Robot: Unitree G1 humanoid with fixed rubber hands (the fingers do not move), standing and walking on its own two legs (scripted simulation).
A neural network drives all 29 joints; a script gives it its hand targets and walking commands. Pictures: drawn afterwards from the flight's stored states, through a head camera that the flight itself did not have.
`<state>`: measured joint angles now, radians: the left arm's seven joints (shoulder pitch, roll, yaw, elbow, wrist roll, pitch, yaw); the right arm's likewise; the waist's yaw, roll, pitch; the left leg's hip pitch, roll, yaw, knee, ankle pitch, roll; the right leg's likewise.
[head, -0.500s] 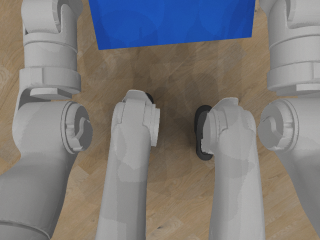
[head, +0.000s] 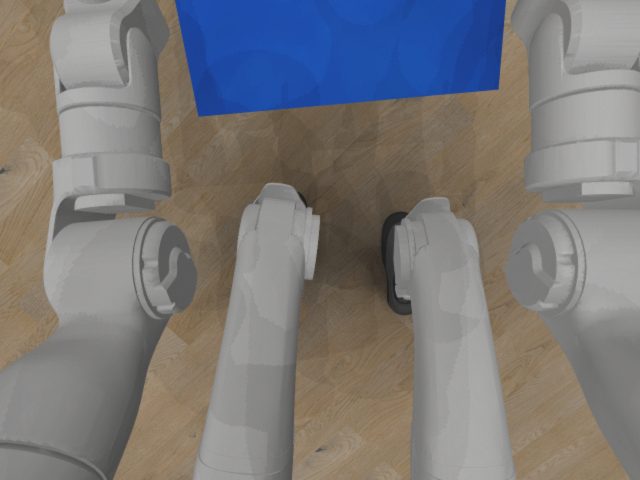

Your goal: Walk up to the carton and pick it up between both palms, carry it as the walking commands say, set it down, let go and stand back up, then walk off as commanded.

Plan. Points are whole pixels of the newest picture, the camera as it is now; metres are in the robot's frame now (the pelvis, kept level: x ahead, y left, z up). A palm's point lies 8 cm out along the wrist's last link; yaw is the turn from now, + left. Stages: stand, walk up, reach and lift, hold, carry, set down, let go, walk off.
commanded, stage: reach and lift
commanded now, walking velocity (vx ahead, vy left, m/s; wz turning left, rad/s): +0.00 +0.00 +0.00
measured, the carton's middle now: out of the picture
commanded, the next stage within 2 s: none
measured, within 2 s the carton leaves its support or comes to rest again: neither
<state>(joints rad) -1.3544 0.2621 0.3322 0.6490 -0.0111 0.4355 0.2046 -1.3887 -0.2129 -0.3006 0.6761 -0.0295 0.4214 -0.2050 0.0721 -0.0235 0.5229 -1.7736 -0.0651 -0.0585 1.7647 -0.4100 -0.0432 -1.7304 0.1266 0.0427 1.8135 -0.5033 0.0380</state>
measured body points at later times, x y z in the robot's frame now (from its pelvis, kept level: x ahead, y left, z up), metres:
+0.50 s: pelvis +0.00 +0.00 +0.06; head +0.32 +0.03 +0.36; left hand +0.52 +0.23 -0.04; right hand +0.56 -0.12 -0.03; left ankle +0.17 +0.12 -0.46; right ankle +0.14 -0.12 -0.46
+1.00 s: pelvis +0.00 +0.00 +0.11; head +0.30 +0.02 +0.44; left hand +0.50 +0.23 +0.03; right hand +0.53 -0.13 +0.03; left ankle +0.17 +0.12 -0.46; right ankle +0.14 -0.12 -0.46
